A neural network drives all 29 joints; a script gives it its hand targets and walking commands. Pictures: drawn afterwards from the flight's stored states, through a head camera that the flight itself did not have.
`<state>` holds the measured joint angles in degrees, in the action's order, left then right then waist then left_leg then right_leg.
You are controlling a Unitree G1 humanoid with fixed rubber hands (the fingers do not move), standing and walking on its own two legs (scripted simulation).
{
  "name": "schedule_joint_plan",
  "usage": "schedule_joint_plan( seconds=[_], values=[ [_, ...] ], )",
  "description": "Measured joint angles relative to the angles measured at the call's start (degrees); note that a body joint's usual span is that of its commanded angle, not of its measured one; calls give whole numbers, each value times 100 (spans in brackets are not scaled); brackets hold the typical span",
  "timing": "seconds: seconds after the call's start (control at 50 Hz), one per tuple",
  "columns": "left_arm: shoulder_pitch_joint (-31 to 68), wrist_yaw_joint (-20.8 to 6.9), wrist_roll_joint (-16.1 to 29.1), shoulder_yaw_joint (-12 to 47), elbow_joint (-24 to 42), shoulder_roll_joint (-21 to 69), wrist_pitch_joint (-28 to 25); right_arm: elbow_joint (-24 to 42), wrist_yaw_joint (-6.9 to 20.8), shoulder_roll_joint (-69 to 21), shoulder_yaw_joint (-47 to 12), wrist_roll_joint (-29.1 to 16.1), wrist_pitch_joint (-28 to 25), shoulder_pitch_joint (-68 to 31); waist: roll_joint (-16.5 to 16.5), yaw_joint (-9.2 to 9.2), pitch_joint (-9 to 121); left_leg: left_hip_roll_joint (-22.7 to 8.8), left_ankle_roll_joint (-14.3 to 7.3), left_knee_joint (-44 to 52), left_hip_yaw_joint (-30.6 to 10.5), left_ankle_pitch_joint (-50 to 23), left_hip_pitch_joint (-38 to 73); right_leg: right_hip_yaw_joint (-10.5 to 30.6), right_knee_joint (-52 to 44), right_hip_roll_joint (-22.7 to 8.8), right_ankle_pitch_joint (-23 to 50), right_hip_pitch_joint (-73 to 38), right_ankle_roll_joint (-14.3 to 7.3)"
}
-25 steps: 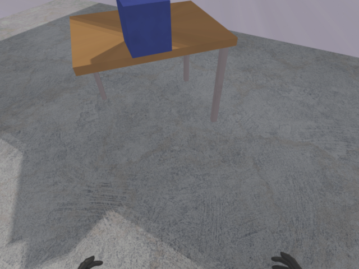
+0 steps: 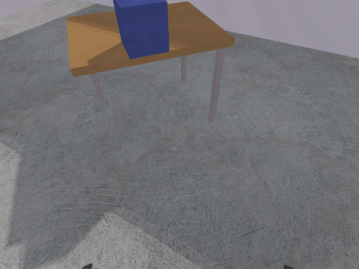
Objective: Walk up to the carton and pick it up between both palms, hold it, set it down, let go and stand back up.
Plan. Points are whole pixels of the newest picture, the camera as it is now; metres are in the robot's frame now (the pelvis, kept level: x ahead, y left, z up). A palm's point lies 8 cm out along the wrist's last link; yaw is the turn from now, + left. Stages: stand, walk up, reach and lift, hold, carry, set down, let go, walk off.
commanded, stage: walk up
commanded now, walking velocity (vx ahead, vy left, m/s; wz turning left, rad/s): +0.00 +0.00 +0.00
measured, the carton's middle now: (141, 24) +1.21 +0.20 +0.04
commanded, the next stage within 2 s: none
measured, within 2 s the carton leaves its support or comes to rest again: neither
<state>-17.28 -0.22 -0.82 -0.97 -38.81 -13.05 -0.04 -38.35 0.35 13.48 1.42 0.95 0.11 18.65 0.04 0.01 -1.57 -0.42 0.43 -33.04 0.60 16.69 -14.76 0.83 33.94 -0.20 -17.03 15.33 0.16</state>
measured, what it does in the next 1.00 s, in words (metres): walks ahead, turning left: left foot, then right foot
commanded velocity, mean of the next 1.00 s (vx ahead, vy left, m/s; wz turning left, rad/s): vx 0.00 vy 0.00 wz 0.00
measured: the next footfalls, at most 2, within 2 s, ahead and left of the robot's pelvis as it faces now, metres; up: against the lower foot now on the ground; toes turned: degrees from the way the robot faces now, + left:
left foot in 0.34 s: +0.13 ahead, +0.21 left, +0.00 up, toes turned +9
right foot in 0.76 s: +0.40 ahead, -0.06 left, +0.00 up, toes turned +10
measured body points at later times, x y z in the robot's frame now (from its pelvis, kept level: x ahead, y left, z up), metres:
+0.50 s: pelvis +0.10 +0.07 +0.00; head +0.10 +0.10 +0.45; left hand +0.14 +0.36 -0.13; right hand +0.16 -0.19 -0.10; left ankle +0.09 +0.20 -0.73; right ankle +0.14 -0.06 -0.66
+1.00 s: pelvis +0.32 +0.05 +0.00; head +0.33 +0.05 +0.45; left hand +0.27 +0.31 -0.12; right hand +0.50 -0.18 -0.11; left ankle +0.35 +0.20 -0.68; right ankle +0.36 -0.07 -0.73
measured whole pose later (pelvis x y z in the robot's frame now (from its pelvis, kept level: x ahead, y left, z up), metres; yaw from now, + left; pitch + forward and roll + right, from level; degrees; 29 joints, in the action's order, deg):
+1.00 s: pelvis +0.32 +0.05 +0.00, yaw +18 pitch -2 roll +0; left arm -23.9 -0.7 -2.9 -1.5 -41.2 -15.1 -2.3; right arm -36.0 1.8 15.5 3.4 2.6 -0.7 20.9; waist -0.2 -2.6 -3.4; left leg -2.5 0.4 -54.7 0.6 19.8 -30.2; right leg -6.5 33.0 -3.7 -18.0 12.4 -0.8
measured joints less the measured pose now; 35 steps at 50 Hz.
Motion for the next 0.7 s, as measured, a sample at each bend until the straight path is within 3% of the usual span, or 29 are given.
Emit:
schedule_joint_plan(
  seconds=[0.04,0.08,0.12,0.18,0.28,0.32,0.36,0.4,0.44,0.56,0.7],
  values=[
    [-2,3,0,3,-14,-2,0,-6,-4,3,-8,-3,-3,-3,3,-1,-2,0,-1,11,4,0,11,5,-10,0,2,-9,2],
    [-46,-56,-158,-42,38,-2,-41,47,58,8,43,87,-26,132,-7,17,70,43,-124,-280,-109,673,-123,-57,97,-16,-450,16,-109],
    [-78,-88,-265,-80,87,-31,-145,56,117,20,115,169,0,306,39,-50,97,85,-163,-1007,-76,1013,-421,-177,179,-115,-480,-14,-162],
    [-150,-43,-341,-129,-32,-106,-279,63,205,93,195,215,44,463,110,-213,54,4,-137,-1990,-58,920,-983,-377,-23,-332,-301,-220,-214],
    [-392,-76,-313,-258,-424,-430,-240,149,333,141,341,132,-80,572,282,-290,-10,-334,-104,-1187,-33,401,-1025,-626,-88,-669,-479,-577,-168],
    [-506,-99,-311,-284,-516,-522,-148,280,305,229,390,111,-204,680,304,-230,-5,-275,-156,-714,87,318,-727,-655,464,-832,-1083,-518,-264],
    [-569,-128,-294,-286,-560,-556,-11,327,187,318,405,163,-309,707,284,-67,-44,-125,-165,-960,28,209,-783,-416,1824,-796,-1552,-81,-285],
    [-504,-154,-249,-277,-586,-628,146,151,63,221,294,186,-261,695,379,33,-70,-43,-107,-1136,19,301,-709,-159,3055,-563,-1363,474,-189],
    [-395,-190,-213,-265,-491,-665,180,-10,-19,97,179,222,-214,782,422,74,-67,-42,-106,-849,-42,281,-450,-220,3496,-438,-921,959,-91],
    [-140,-367,-182,-225,-30,-457,41,-310,-43,-23,34,216,-343,1151,325,220,-16,-75,-141,283,-255,68,390,-259,2222,-445,114,1623,111],
    [130,-373,-210,-190,298,-185,-66,-437,11,98,50,203,-338,1268,158,400,-86,-214,50,484,-409,505,1008,-254,562,-405,731,1362,-9]
  ],
)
